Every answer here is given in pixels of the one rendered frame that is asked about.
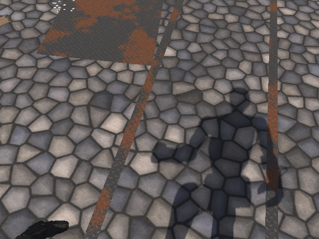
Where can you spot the left robot hand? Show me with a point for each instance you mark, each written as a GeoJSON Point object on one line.
{"type": "Point", "coordinates": [43, 230]}

